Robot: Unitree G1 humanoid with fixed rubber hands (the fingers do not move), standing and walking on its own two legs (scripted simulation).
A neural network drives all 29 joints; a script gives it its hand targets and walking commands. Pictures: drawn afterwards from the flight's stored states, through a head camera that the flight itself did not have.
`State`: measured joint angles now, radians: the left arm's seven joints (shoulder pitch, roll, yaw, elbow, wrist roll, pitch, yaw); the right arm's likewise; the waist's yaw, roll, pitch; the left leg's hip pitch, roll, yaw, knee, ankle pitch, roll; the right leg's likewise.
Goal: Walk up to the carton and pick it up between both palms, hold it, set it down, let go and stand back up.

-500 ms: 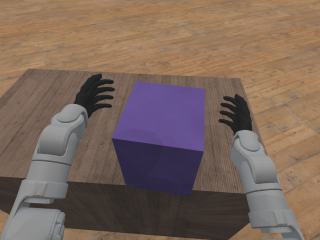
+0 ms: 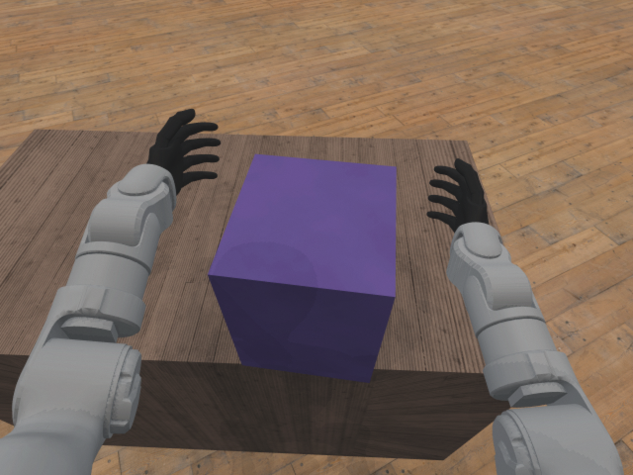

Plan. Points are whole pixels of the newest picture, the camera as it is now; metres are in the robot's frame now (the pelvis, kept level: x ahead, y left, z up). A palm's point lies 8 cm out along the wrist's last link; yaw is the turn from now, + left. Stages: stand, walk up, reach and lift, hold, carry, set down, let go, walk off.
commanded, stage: reach and lift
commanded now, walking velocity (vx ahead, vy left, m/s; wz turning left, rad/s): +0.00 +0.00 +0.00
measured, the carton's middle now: (314, 272) +0.40 +0.02 +0.01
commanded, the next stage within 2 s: none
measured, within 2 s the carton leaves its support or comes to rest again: neither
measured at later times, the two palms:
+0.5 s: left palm (196, 236) +0.43 +0.19 +0.06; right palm (453, 271) +0.39 -0.17 +0.03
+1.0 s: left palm (216, 237) +0.44 +0.16 +0.04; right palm (441, 266) +0.40 -0.16 +0.03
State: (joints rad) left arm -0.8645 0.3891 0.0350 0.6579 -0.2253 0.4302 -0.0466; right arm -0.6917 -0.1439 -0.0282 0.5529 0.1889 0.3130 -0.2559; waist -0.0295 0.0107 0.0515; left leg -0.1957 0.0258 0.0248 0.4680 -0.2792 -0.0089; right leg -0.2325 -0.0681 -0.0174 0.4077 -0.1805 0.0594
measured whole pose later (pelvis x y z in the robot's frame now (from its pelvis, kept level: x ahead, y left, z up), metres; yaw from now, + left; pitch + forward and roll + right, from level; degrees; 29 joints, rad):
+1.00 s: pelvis +0.00 +0.02 -0.01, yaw -1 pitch +19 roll -2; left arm -0.82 0.18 0.00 1.07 -0.22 -0.18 -0.01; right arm -0.70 -0.13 -0.03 1.00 0.19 -0.21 -0.19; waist -0.03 0.02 -0.19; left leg -0.64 0.03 0.02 0.60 -0.29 -0.01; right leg -0.63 -0.07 -0.02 0.43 -0.14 0.06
